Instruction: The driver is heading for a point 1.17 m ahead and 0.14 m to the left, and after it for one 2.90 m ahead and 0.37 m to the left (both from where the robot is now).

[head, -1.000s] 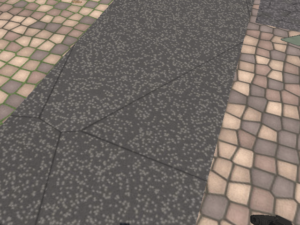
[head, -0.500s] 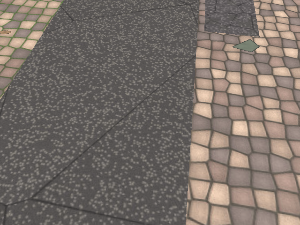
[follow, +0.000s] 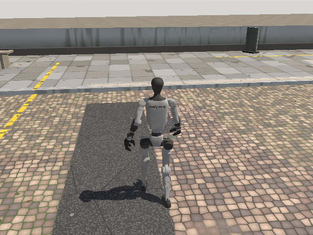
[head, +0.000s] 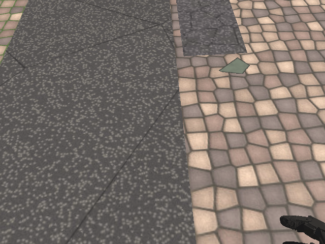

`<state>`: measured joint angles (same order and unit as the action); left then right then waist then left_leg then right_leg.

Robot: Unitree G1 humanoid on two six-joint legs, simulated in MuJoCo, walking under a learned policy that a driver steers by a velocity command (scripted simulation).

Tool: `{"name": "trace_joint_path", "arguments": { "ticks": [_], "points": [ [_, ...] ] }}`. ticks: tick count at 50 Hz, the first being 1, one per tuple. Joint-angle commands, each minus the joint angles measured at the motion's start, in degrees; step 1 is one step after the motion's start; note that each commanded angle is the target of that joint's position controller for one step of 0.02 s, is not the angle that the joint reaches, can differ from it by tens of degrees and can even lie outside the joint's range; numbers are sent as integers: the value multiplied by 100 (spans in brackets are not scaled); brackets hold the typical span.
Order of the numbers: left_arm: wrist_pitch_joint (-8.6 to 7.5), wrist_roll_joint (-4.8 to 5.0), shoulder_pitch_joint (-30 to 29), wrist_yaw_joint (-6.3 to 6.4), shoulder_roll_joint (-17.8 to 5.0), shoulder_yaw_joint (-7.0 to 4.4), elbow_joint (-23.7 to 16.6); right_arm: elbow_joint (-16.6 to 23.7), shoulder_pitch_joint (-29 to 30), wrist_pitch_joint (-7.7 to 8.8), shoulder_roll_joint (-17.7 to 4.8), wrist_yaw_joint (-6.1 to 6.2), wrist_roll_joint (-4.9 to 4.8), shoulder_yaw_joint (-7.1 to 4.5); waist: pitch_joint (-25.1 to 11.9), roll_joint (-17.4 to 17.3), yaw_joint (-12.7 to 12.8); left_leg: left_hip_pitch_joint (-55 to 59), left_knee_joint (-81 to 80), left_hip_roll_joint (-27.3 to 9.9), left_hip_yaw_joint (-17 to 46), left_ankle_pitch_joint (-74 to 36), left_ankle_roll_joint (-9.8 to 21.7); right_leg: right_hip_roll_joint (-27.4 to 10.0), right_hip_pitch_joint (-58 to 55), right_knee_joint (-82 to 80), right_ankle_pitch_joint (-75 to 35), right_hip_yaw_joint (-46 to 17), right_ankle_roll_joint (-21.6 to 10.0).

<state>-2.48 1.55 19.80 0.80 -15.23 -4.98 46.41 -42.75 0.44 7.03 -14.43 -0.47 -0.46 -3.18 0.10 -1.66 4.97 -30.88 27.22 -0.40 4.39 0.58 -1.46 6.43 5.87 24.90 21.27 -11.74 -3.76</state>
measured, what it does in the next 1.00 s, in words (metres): walks ahead: left foot, then right foot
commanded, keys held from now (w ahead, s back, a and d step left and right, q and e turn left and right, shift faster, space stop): w+e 0.02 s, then w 0.40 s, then w+q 0.58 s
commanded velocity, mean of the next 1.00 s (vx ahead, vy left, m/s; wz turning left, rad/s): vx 0.50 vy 0.00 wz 0.07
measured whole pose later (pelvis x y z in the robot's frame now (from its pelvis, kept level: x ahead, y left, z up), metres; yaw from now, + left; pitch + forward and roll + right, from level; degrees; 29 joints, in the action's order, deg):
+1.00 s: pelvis +0.49 -0.02 -0.01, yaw +9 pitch +2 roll -3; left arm -3.9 0.7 19.5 0.7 -15.9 -4.9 49.1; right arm -41.1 -4.2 1.5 -15.0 -3.2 -1.2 -2.8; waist 1.0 -2.1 4.4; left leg -36.3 38.5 -4.9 -1.2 4.2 3.0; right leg -1.3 -4.6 14.9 20.8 15.3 2.4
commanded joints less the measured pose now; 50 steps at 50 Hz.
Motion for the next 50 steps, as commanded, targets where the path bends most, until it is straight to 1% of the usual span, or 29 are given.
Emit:
{"name": "trace_joint_path", "arguments": {
  "ticks": [1,2,3,4,5,6,7,8,10,11,13,15,19,22,23,25,26,27,28,29,30,31,32,34,38,43,46,48,50],
  "points": [
    [-39,-40,-231,40,-645,-132,-429,247,-557,188,-904,8,31,-308,-523,905,-697,1706,-305,-29,-65,190,328,-1094,382,497,-2162,-1098,-523],
    [-74,-113,-309,11,-345,-15,-540,133,-1428,201,-1177,38,136,-382,-1219,490,-1084,3063,-119,-815,586,289,673,-785,960,1864,-1788,-620,-319],
    [-148,6,571,10,9,89,-635,-56,-2156,137,-1680,43,239,-504,-1998,-1253,-825,5058,-418,-2124,3040,982,1682,39,2871,3799,378,134,101],
    [-174,98,780,6,-383,71,-505,-141,-2269,102,-1316,1,69,-443,-1948,-1551,-857,5174,-857,-2470,4340,2391,1915,-269,3830,4786,1252,77,172],
    [-161,77,297,-2,-775,-15,-492,-42,-1972,79,-847,-4,18,-316,-1136,-809,-1003,4490,-984,-2163,3581,2695,1647,-498,4089,5113,757,9,195],
    [-142,-1,-185,1,-788,-22,-591,10,-1661,22,-699,-8,58,-247,-646,-312,-957,3728,-1028,-1877,2740,2254,1431,-702,3971,5047,315,245,203],
    [-159,-87,-504,-8,-718,-24,-707,-13,-1434,-15,-613,-25,93,-201,-249,-172,-849,3030,-1169,-1635,2209,1628,1381,-833,3845,4710,45,331,192],
    [-160,-100,-551,-31,-641,-36,-748,-31,-1333,-17,-527,-30,127,-152,-122,-266,-694,2617,-1294,-1434,1796,1142,1317,-987,3588,4404,-127,370,166],
    [-139,-62,-408,-68,-424,4,-749,-111,-1358,-2,-517,-52,89,-137,-151,-455,-539,2306,-1484,-1253,1337,589,1342,-1084,3262,3921,-201,574,171],
    [-130,-76,-452,-75,-355,29,-778,-153,-1414,10,-603,-52,56,-157,-152,-457,-527,2264,-1574,-1254,1176,336,1407,-1122,3259,3659,-289,669,200],
    [-135,-118,-788,-83,-259,89,-910,-221,-1504,0,-833,-23,22,-216,-126,-355,-568,2238,-1727,-1307,927,-34,1488,-1211,3316,2998,-684,797,272],
    [-158,-118,-1119,-112,-177,147,-985,-270,-1581,-44,-944,5,-9,-238,-112,-296,-662,2188,-1803,-1218,584,-141,1413,-1217,3143,2267,-1302,902,302],
    [-190,-56,-1768,-180,-207,171,-1135,-430,-1929,-122,-1069,4,-84,-240,32,-343,-907,2237,-1749,-1126,199,-16,1257,-1027,2703,1176,-2034,1106,345],
    [-230,-25,-2169,-243,-283,159,-1307,-569,-2195,-203,-1112,-6,-125,-234,178,-375,-1008,2551,-1531,-1318,353,18,1195,-923,2601,734,-1787,1153,244],
    [-257,-22,-2180,-261,-329,141,-1346,-602,-2216,-236,-1144,0,-141,-237,202,-403,-947,2622,-1404,-1375,447,-57,1160,-876,2472,570,-1621,1154,188],
    [-304,-52,-1596,-251,-522,31,-1204,-617,-2092,-298,-1232,27,-164,-243,-30,-400,-518,2551,-807,-1281,422,-727,998,-689,1458,81,-1610,1279,39],
    [-309,-105,-864,-197,-790,-106,-990,-599,-2081,-293,-1098,31,-140,-190,-496,-276,-189,2230,56,-982,187,-1182,835,-744,280,44,-1684,1209,-106],
    [-298,-226,216,-118,-1252,-244,-851,-408,-1950,-248,-735,26,-11,-42,-1369,341,277,1140,1816,-585,-148,-4,555,-1878,-1389,218,-1913,61,-503],
    [-218,-251,507,-114,-1639,-316,-760,-302,-2562,-134,-196,30,-49,119,-1985,1849,32,-892,3657,127,-391,3062,247,-3162,-2853,-258,-1183,-2130,-1288],
    [-213,-203,600,-127,-1129,-202,-724,-396,-2343,-96,-788,32,-167,-32,-1780,1299,219,-1450,4460,-86,205,3222,243,-3050,-2520,-553,-410,-2468,-1270],
    [-231,-159,265,-127,-883,-105,-735,-277,-1971,-97,-994,24,-223,-109,-1092,1075,136,-1690,4621,-302,195,2728,281,-2856,-1897,-671,-461,-1659,-1051],
    [-248,-164,-139,-145,-694,-36,-757,-257,-1764,-137,-929,41,-184,-112,-737,825,-45,-1498,4469,-508,98,2267,261,-2586,-1205,-865,-693,-1047,-909],
    [-272,-173,-459,-173,-525,11,-752,-237,-1663,-195,-871,53,-119,-132,-404,808,-208,-1332,4230,-628,97,1948,232,-2397,-622,-1105,-929,-604,-843],
    [-361,-211,-760,-189,-415,17,-683,-259,-1807,-352,-655,51,-133,-131,-165,874,-498,-838,4002,-764,142,1582,189,-2220,86,-1495,-1407,42,-758],
    [-442,-253,-679,-106,-600,-78,-448,-87,-1508,-474,-468,39,-95,-121,24,532,-574,-1119,3446,-758,244,830,71,-2239,150,-1713,-2395,908,-787],
    [-379,-205,-472,-15,-838,-145,-255,213,-646,-453,-328,-133,-67,-41,283,437,-296,-938,1895,-660,-157,-336,158,-2129,-23,-1779,-2454,1790,-577],
    [-289,-127,-212,7,-977,-197,-109,474,-147,-460,-332,-229,-77,-16,459,409,-120,-1006,1337,-610,-381,-152,303,-2281,-510,-1653,-2480,2006,-496],
    [-208,-65,-133,10,-1063,-232,-32,629,23,-471,-401,-286,-81,-34,496,455,-115,-992,1119,-525,-554,290,446,-2387,-883,-1395,-2857,2122,-404],
    [-130,-27,-209,33,-1226,-271,-30,710,-129,-488,-550,-320,-73,-111,274,626,-306,-447,1026,-216,-884,887,654,-2400,-1083,-756,-4506,2297,-273]
  ]
}}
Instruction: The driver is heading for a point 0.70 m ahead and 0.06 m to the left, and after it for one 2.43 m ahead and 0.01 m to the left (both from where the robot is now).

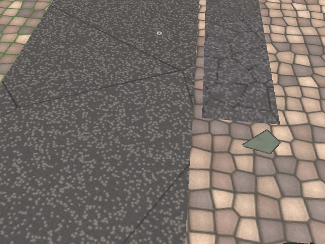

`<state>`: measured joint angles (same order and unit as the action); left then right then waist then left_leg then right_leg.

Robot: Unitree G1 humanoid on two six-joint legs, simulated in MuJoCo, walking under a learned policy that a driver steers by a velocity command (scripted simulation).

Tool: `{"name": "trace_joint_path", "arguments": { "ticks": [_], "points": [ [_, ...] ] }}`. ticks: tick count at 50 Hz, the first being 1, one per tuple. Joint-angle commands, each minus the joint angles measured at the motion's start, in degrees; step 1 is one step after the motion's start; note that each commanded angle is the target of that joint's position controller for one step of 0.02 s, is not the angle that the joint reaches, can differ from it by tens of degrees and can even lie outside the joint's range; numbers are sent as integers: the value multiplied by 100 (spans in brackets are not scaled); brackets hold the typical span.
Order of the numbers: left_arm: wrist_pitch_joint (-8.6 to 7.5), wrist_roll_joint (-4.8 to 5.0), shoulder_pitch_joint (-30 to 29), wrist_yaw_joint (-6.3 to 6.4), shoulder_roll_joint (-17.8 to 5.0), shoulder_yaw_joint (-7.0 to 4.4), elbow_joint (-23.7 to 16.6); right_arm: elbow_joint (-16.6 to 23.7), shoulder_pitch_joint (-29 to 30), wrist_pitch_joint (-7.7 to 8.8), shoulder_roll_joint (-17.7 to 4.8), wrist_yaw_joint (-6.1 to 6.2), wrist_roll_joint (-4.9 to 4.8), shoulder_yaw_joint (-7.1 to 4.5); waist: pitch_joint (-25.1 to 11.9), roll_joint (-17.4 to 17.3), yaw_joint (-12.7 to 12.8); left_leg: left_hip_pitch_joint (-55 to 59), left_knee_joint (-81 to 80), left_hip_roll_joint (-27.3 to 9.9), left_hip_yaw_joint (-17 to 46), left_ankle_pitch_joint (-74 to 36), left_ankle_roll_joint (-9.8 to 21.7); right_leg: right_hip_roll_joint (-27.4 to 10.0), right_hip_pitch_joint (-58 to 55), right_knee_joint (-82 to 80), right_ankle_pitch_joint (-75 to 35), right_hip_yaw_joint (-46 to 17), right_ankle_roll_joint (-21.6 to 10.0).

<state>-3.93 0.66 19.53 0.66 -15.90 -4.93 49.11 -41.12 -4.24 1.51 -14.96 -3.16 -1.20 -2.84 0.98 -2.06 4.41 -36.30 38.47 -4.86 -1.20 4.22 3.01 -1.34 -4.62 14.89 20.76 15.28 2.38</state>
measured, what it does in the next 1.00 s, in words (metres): walks ahead: left foot, then right foot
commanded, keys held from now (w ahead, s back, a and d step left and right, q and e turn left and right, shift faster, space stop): w+q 0.38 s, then w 0.28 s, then w+e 0.18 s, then e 0.16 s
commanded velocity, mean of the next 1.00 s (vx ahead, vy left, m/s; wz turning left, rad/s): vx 0.48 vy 0.00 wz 0.25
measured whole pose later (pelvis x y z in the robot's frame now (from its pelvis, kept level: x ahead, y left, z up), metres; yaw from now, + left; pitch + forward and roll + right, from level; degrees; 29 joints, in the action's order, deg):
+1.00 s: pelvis +0.53 +0.10 +0.00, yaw +12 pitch +2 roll -1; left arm -1.8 1.5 24.4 0.7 -16.0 -3.7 47.4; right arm -35.9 -0.8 5.8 -14.8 -1.0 0.6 -2.0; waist 1.4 -1.6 6.7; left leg -27.0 25.4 -0.5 4.1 -3.0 0.1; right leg 3.3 5.9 25.5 21.6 -6.6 -0.7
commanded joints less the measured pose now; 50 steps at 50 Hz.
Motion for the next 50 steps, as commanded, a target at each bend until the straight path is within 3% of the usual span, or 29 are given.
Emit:
{"name": "trace_joint_path", "arguments": {
  "ticks": [1,2,3,4,5,6,7,8,9,11,13,18,21,24,26,27,28,29,30,31,32,33,34,37,40,42,46,49,50],
  "points": [
    [65,81,-237,66,-1243,-294,-312,493,-47,50,-635,-45,-2,-230,-95,760,-493,682,-128,481,-515,782,333,-1573,-44,890,-5429,-307,-808],
    [118,104,-338,85,-1249,-281,-336,285,-886,49,-876,-16,-20,-385,-522,671,-975,1822,-496,789,-645,544,516,-1371,227,2005,-5826,-128,-653],
    [98,26,-252,114,-1099,-212,-401,27,-1859,10,-1338,88,-28,-607,-1048,325,-1377,3582,-617,635,-42,244,772,-1144,1409,3574,-4722,-93,-381],
    [-45,-225,242,38,-238,59,-744,16,-1861,15,-2094,163,-72,-737,-1408,-1366,-758,5581,-975,-927,3072,697,1786,-83,4169,5766,572,-366,35],
    [-300,-29,-193,-35,-487,81,-834,241,-2064,98,-1788,139,-10,-606,-2404,-846,-1069,6064,-1988,-1482,4965,1421,2201,278,4870,6575,1427,-1855,-14],
    [-415,206,-812,-84,-806,-6,-1002,181,-1936,170,-1406,114,50,-499,-1691,-424,-1199,5708,-2129,-1333,4190,1083,1859,-1,5387,6581,925,-2024,-159],
    [-474,165,-929,-62,-722,35,-1033,204,-1640,210,-1222,125,14,-449,-1168,-164,-992,4908,-2080,-1095,3467,696,1664,-240,5308,6140,438,-1995,-265],
    [-470,3,-927,-14,-745,11,-959,289,-1194,210,-993,141,5,-378,-787,71,-728,4028,-2098,-867,2885,178,1496,-442,4917,5646,125,-1991,-255],
    [-408,-73,-814,-1,-834,-46,-934,407,-907,213,-841,165,73,-318,-656,-33,-492,3363,-2209,-721,2537,-331,1439,-568,4425,5343,-71,-2034,-239],
    [-259,-118,-706,-16,-757,-61,-944,500,-767,227,-844,199,95,-317,-542,-42,-310,2751,-2434,-568,2277,-705,1461,-570,4045,4903,-228,-1979,-136],
    [-172,-159,-881,-5,-593,-15,-1015,459,-894,249,-981,269,67,-352,-393,1,-313,2374,-2532,-437,1955,-1015,1448,-483,4018,4357,-604,-1866,11],
    [-193,-116,-1924,-78,-361,106,-1270,332,-1295,188,-1063,392,0,-379,-149,-228,-709,2127,-2449,-45,1597,-286,1046,-99,3699,2299,-2329,-1821,132],
    [-262,-41,-2269,-176,-434,109,-1361,207,-1576,160,-1043,403,-19,-367,-112,-316,-882,2382,-2259,-205,1818,68,978,14,3483,1727,-2609,-1841,70],
    [-338,-44,-2280,-259,-582,60,-1404,104,-1739,134,-969,408,7,-339,-83,-420,-875,2928,-1857,-451,2176,-5,893,32,3404,1398,-2144,-1853,-142],
    [-379,-47,-1889,-253,-664,4,-1326,100,-1650,98,-968,401,19,-340,-137,-571,-631,3095,-1488,-443,2247,-570,770,119,2897,1128,-1779,-1676,-359],
    [-402,-94,-1384,-221,-804,-77,-1195,134,-1598,98,-848,393,31,-296,-429,-543,-381,3040,-936,-183,2098,-1228,633,122,2114,1009,-1818,-1646,-541],
    [-424,-175,-554,-189,-1065,-155,-1098,246,-1515,118,-631,380,91,-198,-1149,-191,8,2501,390,113,1742,-956,423,-590,775,1215,-1990,-2319,-918],
    [-365,-228,223,-188,-1585,-308,-894,281,-2268,190,-346,396,-24,-105,-1958,1329,-81,502,2469,954,1016,798,-74,-1751,-1321,1020,-1172,-4583,-1890],
    [-325,-39,447,-252,-1232,-236,-745,253,-2288,244,-575,396,-53,-105,-1864,1799,-8,-584,3302,962,1153,2887,-154,-2134,-1514,271,246,-6031,-2070],
    [-293,30,162,-235,-865,-122,-783,303,-1709,252,-958,377,-93,-206,-989,1100,78,-1024,3673,650,1244,2511,-129,-1977,-848,154,876,-5456,-1823],
    [-236,-30,-179,-214,-739,-57,-860,413,-1238,250,-941,370,-41,-190,-523,657,-2,-967,3591,396,964,2068,-112,-1737,-108,70,594,-4716,-1636],
    [-202,-75,-422,-215,-614,2,-856,493,-975,262,-869,352,53,-188,-136,491,-134,-862,3204,213,824,1745,-114,-1497,563,-115,103,-4222,-1593],
    [-211,-115,-542,-215,-528,53,-861,511,-951,267,-800,342,108,-203,-32,606,-293,-565,2839,24,772,1496,-120,-1287,995,-240,-400,-3921,-1537],
    [-221,-40,-519,-203,-611,49,-801,524,-1025,281,-525,335,140,-144,-100,791,-449,-173,2089,-40,519,1267,-263,-990,1404,-450,-1504,-3379,-1641],
    [-168,25,-346,-115,-863,-38,-698,674,-437,348,-326,326,170,-40,-75,644,-308,72,759,43,399,454,-432,-828,1551,-492,-2117,-2903,-1599],
    [-116,64,-153,-82,-938,-62,-618,720,-57,389,-269,283,136,-5,-61,650,-167,468,-19,211,345,-172,-515,-711,1676,-424,-2156,-2702,-1499],
    [81,92,297,-12,-988,-88,-442,848,403,469,-444,218,117,-81,-117,767,-54,943,-836,590,380,-549,-494,-705,1342,297,-3163,-2846,-1257],
    [185,118,33,63,-955,-100,-591,725,-112,500,-677,237,170,-210,-435,839,-468,2008,-1521,582,419,-918,-215,-515,1388,1187,-3095,-3054,-871],
    [163,71,-50,65,-764,-51,-721,682,-523,506,-906,291,256,-280,-808,670,-661,2945,-1540,140,647,-1714,9,-185,1799,1920,-2744,-2925,-631]
  ]
}}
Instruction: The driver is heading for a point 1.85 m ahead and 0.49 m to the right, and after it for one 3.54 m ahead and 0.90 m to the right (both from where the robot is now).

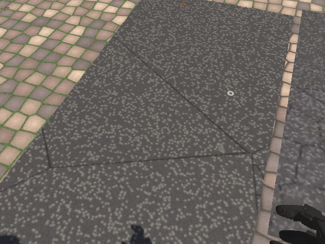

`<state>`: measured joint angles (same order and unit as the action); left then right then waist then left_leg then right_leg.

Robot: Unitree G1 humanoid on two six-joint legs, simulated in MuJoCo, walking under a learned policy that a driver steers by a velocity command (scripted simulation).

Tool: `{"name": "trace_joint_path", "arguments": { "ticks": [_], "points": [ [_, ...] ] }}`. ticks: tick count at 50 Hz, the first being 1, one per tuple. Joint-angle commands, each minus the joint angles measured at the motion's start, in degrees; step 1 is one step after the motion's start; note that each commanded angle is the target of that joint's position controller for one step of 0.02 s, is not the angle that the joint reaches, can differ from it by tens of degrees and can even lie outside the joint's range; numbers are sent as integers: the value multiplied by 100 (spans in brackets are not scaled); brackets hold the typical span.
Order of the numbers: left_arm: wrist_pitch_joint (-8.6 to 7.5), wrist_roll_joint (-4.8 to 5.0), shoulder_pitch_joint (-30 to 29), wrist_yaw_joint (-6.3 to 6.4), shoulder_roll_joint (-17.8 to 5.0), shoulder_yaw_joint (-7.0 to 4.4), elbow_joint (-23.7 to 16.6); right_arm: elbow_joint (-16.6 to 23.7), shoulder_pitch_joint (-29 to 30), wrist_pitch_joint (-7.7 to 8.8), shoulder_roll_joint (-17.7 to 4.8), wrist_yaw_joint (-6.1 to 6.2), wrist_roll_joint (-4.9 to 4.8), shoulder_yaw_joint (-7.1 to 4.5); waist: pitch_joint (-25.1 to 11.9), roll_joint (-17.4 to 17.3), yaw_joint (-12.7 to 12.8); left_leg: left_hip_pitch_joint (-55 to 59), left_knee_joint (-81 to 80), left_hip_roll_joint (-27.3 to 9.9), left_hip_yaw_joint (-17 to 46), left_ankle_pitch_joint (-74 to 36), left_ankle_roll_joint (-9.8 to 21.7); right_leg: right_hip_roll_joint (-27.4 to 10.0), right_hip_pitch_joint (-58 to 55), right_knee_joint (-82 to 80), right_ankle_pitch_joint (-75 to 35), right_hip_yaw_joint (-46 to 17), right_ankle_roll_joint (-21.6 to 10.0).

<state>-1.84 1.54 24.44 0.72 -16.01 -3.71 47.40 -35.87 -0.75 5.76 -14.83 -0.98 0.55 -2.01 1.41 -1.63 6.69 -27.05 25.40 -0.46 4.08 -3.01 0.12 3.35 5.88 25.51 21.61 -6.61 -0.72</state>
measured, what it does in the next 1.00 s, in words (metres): walks ahead, turning right: right foot, then left foot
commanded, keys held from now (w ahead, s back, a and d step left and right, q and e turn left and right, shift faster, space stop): e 0.72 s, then no key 0.16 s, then q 0.12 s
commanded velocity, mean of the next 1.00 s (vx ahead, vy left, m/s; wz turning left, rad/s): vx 0.06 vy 0.00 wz -0.46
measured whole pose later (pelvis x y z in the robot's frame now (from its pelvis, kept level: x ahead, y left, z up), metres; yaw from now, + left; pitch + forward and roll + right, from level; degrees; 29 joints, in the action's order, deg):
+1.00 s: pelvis +0.10 -0.01 +0.00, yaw -29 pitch +0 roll +0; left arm 1.9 -1.7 9.3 1.1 -16.0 -2.6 35.8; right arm -44.4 -9.3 0.9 -14.3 -0.6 1.3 -2.5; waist 1.3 2.4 0.0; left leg -13.8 28.5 1.6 2.6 15.0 0.6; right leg 3.4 17.4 30.1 15.3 -7.7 1.1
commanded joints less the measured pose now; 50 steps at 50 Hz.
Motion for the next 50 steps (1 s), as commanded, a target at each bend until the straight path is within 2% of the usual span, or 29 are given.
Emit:
{"name": "trace_joint_path", "arguments": {
  "ticks": [1,2,3,4,5,7,9,12,16,19,20,21,22,23,24,25,26,27,29,34,41,43,44,45,46,47,48,49,50],
  "points": [
    [-93,-184,-465,52,-363,-47,-765,145,-1572,28,-1372,161,197,-457,-1668,-426,-1079,3678,319,-1677,1152,-3270,799,-174,1939,2571,-617,-269,4],
    [-109,-106,601,30,-260,38,-694,105,-1652,-119,-1323,123,134,-432,-2622,-1690,-765,4650,464,-2863,2501,-3503,1674,54,2945,3924,2285,-39,200],
    [-35,-5,529,43,-779,-96,-581,152,-1531,-229,-1008,113,34,-383,-2401,-1103,-848,4150,105,-2561,2510,-2144,1611,-284,3218,4512,1821,-133,315],
    [64,23,-22,69,-909,-162,-674,171,-1270,-286,-741,140,-8,-306,-1677,-736,-888,3570,-78,-2214,1874,-1343,1415,-416,3537,4700,1418,84,401],
    [189,5,-225,110,-855,-182,-695,138,-916,-329,-627,146,-9,-249,-1218,-488,-764,2852,-299,-1952,1433,-932,1318,-577,3493,4631,1117,199,485],
    [419,-45,-216,161,-710,-200,-766,96,-401,-366,-709,136,85,-274,-684,-703,-481,1461,-801,-1620,720,-371,1270,-706,2813,4424,634,349,585],
    [495,-67,-225,171,-540,-185,-851,45,-186,-330,-740,149,122,-309,-580,-777,-385,1033,-1033,-1527,224,-266,1310,-706,2469,4037,259,502,585],
    [483,-108,-629,87,-446,-142,-1052,-59,-145,-329,-827,207,56,-359,-703,-597,-473,1144,-1021,-1624,-154,-360,1334,-825,2171,3062,-300,543,464],
    [506,-93,-1018,-72,-592,-167,-1295,-196,-226,-435,-1062,215,-53,-439,-748,-629,-587,1375,-903,-1820,-345,-55,1245,-768,1727,2135,-498,740,272],
    [529,-109,-951,-151,-650,-229,-1343,-315,-231,-504,-1153,200,-192,-473,-678,-566,-467,1479,-418,-1794,-525,431,897,-566,1172,996,-842,1003,-5],
    [521,-136,-840,-135,-730,-281,-1297,-406,-392,-527,-1035,199,-212,-450,-671,-401,-457,1313,-38,-1611,-702,880,631,-418,766,575,-1141,1006,-157],
    [502,-154,-681,-73,-1052,-386,-1294,-536,-716,-556,-805,181,-132,-400,-590,368,-497,792,886,-1206,-1124,1614,176,-743,227,-61,-2240,336,-425],
    [484,-162,-693,44,-1708,-496,-1505,-345,-806,-572,-506,148,171,-286,-518,2190,-730,-822,2856,-316,-1561,3966,-466,-2230,-503,-306,-4083,-1772,-1241],
    [364,-350,-581,-23,-1710,-461,-1594,-179,-234,-560,-748,212,100,-355,-786,1821,-262,-1260,3920,59,-482,4288,-463,-2572,-86,-600,-3753,-2394,-2006],
    [250,-367,-709,-63,-1552,-414,-1565,-174,-95,-577,-896,249,-45,-409,-697,1262,-312,-1355,4272,-54,-197,3827,-360,-2263,-1,-645,-3337,-1922,-1824],
    [193,-258,-1026,-44,-1390,-380,-1572,-248,-227,-595,-911,291,-76,-437,-613,995,-506,-1408,4191,-142,-101,3286,-288,-1969,60,-585,-2979,-1544,-1485],
    [201,-164,-1272,-10,-1185,-314,-1622,-362,-304,-613,-931,339,-24,-460,-639,811,-593,-1364,4080,-206,-43,2949,-296,-1788,91,-538,-2819,-1352,-1251],
    [230,-131,-1466,28,-1123,-270,-1672,-385,-387,-624,-944,355,19,-477,-665,859,-697,-1143,4100,-161,-62,2691,-341,-1662,282,-520,-3005,-1190,-1186],
    [259,-175,-1498,84,-1048,-228,-1737,-422,-515,-606,-854,323,-19,-465,-841,886,-761,-862,4042,-27,-71,2376,-403,-1513,322,-506,-3177,-1091,-1192],
    [320,-135,-1366,158,-1159,-290,-1750,-364,-264,-570,-664,271,-55,-367,-795,940,-594,-591,2539,102,61,2192,-513,-1392,165,-445,-2425,-1403,-1212],
    [402,-144,-1496,46,-1059,-244,-1762,-385,-443,-481,-735,109,-109,-354,-779,1095,-526,477,1213,147,-38,2352,-350,-1347,442,-184,-2486,-1938,-1213],
    [424,-84,-1635,50,-964,-193,-1745,-450,-712,-428,-657,50,-78,-335,-755,1016,-752,1189,-22,141,-171,1451,-168,-1120,633,27,-2377,-1855,-970],
    [410,-102,-1482,58,-846,-158,-1698,-445,-785,-412,-786,47,1,-355,-757,802,-731,1681,-370,-178,68,825,-5,-918,922,179,-1809,-1721,-696],
    [371,-239,-1248,57,-514,-50,-1666,-374,-836,-414,-1064,61,129,-366,-880,-159,-545,2102,-651,-1157,1017,-11,337,-404,1303,990,-668,-1056,-307],
    [326,-253,-1162,54,-484,-52,-1751,-440,-471,-417,-1006,60,233,-286,-552,-1217,-168,1463,-741,-1724,1847,-319,1160,71,1489,1014,574,-380,0],
    [294,-360,-1176,72,-657,-75,-1602,-263,-50,-376,-513,49,208,-134,-499,-966,-248,1135,-846,-1641,1800,113,1300,-273,1030,1080,537,-332,228],
    [269,-364,-1250,61,-627,-86,-1515,-278,43,-366,-428,34,146,-93,-482,-806,-238,1159,-741,-1201,1412,595,969,-308,782,564,-113,-230,249],
    [266,-389,-1442,59,-519,-67,-1431,-340,-129,-368,-633,28,56,-148,-465,-685,-388,1173,-628,-819,1104,1082,643,-283,522,201,-734,-198,264],
    [281,-397,-1629,50,-571,-88,-1476,-383,-298,-359,-781,33,-17,-177,-361,-676,-529,1057,-640,-728,1064,1363,492,-305,373,100,-1096,-226,258]
  ]
}}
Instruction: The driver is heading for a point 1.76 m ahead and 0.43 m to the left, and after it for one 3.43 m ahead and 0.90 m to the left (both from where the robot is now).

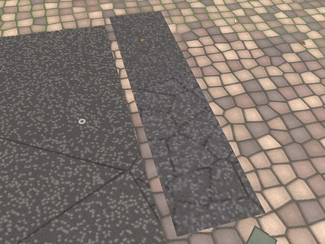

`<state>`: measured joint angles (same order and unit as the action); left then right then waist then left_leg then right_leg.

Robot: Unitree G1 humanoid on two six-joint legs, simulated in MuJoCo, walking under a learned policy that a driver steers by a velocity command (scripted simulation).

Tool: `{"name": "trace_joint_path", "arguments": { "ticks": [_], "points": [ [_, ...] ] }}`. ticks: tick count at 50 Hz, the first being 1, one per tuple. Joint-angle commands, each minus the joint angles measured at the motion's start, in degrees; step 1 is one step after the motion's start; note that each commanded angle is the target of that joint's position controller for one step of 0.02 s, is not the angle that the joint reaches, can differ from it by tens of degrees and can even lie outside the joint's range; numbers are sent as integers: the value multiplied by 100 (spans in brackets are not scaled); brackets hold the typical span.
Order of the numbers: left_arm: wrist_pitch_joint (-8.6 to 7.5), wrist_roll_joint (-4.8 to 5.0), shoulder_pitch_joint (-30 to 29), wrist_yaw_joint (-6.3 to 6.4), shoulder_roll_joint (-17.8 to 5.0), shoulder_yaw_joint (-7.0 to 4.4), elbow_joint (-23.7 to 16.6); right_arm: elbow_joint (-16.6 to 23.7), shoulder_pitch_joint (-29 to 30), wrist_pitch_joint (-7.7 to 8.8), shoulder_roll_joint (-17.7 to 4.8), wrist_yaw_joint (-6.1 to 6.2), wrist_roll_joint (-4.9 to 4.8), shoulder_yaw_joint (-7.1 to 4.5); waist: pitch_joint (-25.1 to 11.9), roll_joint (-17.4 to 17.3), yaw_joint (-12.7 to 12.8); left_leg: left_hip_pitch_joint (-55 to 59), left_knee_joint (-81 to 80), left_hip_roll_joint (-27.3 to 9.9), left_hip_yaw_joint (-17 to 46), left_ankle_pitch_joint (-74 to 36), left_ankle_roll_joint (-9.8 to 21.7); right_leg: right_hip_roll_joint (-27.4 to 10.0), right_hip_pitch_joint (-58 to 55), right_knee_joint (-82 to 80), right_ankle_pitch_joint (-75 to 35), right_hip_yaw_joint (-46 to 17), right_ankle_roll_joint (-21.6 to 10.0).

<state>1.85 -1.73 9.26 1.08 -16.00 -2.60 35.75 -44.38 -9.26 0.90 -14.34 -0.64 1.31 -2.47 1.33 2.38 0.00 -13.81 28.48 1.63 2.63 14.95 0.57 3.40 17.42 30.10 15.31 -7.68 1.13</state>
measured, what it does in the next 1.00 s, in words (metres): walks ahead, turning left: left foot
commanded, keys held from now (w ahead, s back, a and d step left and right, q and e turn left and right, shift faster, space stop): q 0.08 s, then w+q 0.64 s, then w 0.06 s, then w+e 0.22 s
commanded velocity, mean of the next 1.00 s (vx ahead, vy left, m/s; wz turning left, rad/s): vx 0.34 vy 0.00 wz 0.35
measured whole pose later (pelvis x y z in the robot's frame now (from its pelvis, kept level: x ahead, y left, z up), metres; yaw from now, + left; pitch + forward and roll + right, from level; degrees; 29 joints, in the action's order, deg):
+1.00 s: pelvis +0.32 +0.20 +0.00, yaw +25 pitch +2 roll +0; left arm -5.3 0.9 5.1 -2.6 -15.9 -1.8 39.0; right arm -43.7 -20.4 3.9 -16.5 0.2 -0.3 -2.1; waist 0.9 2.8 -4.1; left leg 2.2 13.5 6.2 2.5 17.7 5.8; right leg -3.2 38.3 32.2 -9.2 -0.1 -0.4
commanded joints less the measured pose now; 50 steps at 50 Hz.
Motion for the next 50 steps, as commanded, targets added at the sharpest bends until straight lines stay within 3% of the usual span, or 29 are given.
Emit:
{"name": "trace_joint_path", "arguments": {
  "ticks": [1,4,6,8,10,11,12,13,14,16,17,19,22,24,26,27,28,29,30,31,32,33,34,35,37,39,42,45,50],
  "points": [
    [-87,-39,-170,-1,-547,-194,-319,431,445,122,-920,11,-101,-128,-259,-1035,146,-452,-978,-883,1203,-216,364,-345,-928,-389,-580,-84,26],
    [-133,22,-29,27,-663,-253,-251,558,426,59,-1062,34,-130,-153,-20,-881,140,-623,-955,-788,1334,142,400,-300,-729,-178,-295,204,-137],
    [-206,14,6,52,-531,-251,-225,595,315,-9,-1023,98,-181,-155,-144,-795,101,-589,-886,-667,1443,1251,536,-172,-615,-71,438,473,-109],
    [-323,76,70,44,-444,-262,-230,647,133,-65,-1066,140,-229,-187,30,-726,85,-782,-878,-642,1726,2435,718,-128,-345,54,1183,582,-154],
    [-496,138,253,11,-443,-283,-213,774,186,-52,-991,151,-261,-186,193,-593,198,-1125,-612,-546,1779,2680,721,-341,-440,-216,1472,325,-318],
    [-579,153,548,3,-549,-325,-152,892,362,-24,-878,150,-283,-166,189,-341,348,-1594,-122,-346,1518,2493,595,-647,-872,-563,1752,-125,-503],
    [-634,151,1051,3,-751,-393,-20,1037,579,23,-650,147,-307,-117,119,160,522,-2344,814,32,883,2093,370,-1191,-1593,-1081,2287,-981,-799],
    [-656,141,1416,-19,-1108,-497,116,1201,773,85,-498,110,-343,-78,152,913,578,-3081,1998,211,310,1559,239,-2175,-2058,-1802,2684,-2457,-1314],
    [-676,88,1454,1,-1036,-477,109,1271,903,119,-764,90,-320,-155,327,722,595,-3575,3032,-159,417,1775,199,-2627,-1968,-1911,2429,-2926,-1641],
    [-673,184,1180,61,-821,-400,39,1164,528,149,-746,1,-354,-182,233,336,360,-3741,3590,-455,485,1238,149,-2426,-2010,-1853,1970,-2229,-1504],
    [-652,205,1068,66,-824,-390,48,1167,531,154,-690,-44,-349,-171,260,361,339,-3719,3474,-560,413,946,103,-2253,-1963,-1928,1559,-1729,-1332],
    [-637,175,956,59,-850,-388,64,1206,699,142,-594,-123,-295,-136,276,308,395,-3265,3058,-636,99,407,-34,-1927,-1611,-2080,388,-706,-1133],
    [-644,203,854,18,-1012,-430,125,1283,790,118,-426,-228,-266,-48,121,366,403,-2259,2061,-634,-237,-125,-145,-1679,-1118,-2052,-378,372,-984],
    [-632,268,890,-24,-1189,-482,197,1325,812,97,-507,-249,-272,-56,87,429,396,-1686,1522,-527,-430,-196,-101,-1699,-948,-1987,-317,684,-911],
    [-594,328,963,-61,-1275,-513,279,1363,741,70,-661,-259,-285,-109,118,429,314,-1335,1185,-416,-603,-210,67,-1906,-957,-1818,-277,787,-864],
    [-570,351,886,-66,-1298,-515,295,1321,517,61,-734,-258,-276,-160,81,386,119,-919,909,-266,-757,-266,206,-1911,-867,-1481,-758,971,-774],
    [-561,342,879,-61,-1250,-492,307,1174,34,42,-895,-238,-259,-273,-156,265,-148,-146,724,1,-940,-291,350,-1788,-688,-733,-1735,1282,-632],
    [-570,282,1016,-49,-1018,-406,316,922,-865,17,-1236,-182,-292,-479,-657,-51,-546,1077,599,206,-859,-246,559,-1482,-306,677,-2460,1712,-403],
    [-598,27,991,-35,-571,-237,84,814,-1755,-15,-1850,-63,-332,-642,-1058,-1383,-793,2372,138,-1014,1234,-47,1068,-1054,1204,3000,-35,1869,18],
    [-758,115,1021,-14,-307,-122,-302,1045,-1576,88,-2229,-97,-282,-606,-1795,-2232,-478,3203,-1354,-2070,4788,1993,2108,-99,2909,4500,1996,689,196],
    [-887,383,598,-50,-912,-241,-292,1080,-1374,204,-1744,-141,-268,-488,-1319,-1229,-688,2900,-1779,-2169,4677,2416,1995,-437,3508,4943,1457,175,90],
    [-952,446,350,-80,-1030,-258,-325,1021,-1234,271,-1435,-137,-224,-391,-767,-1030,-576,2366,-1595,-2019,3872,2013,1828,-683,3654,4739,924,266,-89],
    [-969,302,369,-45,-964,-241,-215,1052,-930,295,-1257,-140,-196,-328,-481,-557,-338,1639,-1447,-1756,3183,1151,1622,-919,3248,4287,460,265,-132],
    [-948,141,427,-21,-949,-264,-145,1095,-597,287,-1124,-129,-156,-286,-332,-563,-119,1030,-1418,-1460,2574,419,1484,-1062,2781,3769,130,236,-114],
    [-846,85,538,-73,-858,-262,-32,1129,-339,297,-1008,-75,-91,-243,-272,-775,95,477,-1611,-1171,2013,-444,1450,-1066,2282,3400,-284,336,-29],
    [-764,56,465,-88,-738,-218,43,987,-455,346,-987,-12,-127,-226,-250,-621,99,365,-1672,-1055,1508,-1409,1458,-988,2234,2959,-717,472,110],
    [-756,95,-116,-133,-481,-97,-6,714,-740,363,-995,64,-166,-207,-117,-588,-126,470,-1682,-878,820,-2216,1192,-925,2219,1717,-1788,602,163],
    [-806,217,-786,-253,-335,-8,-100,488,-1072,380,-1094,107,-185,-206,74,-620,-444,521,-1881,-894,541,-1864,946,-775,1925,700,-2686,785,34],
    [-853,307,-1387,-478,-354,23,-306,139,-1465,324,-1158,119,-151,-223,377,-466,-619,1639,-1731,-1320,378,-2265,892,-604,2377,-17,-2323,780,-328]
  ]
}}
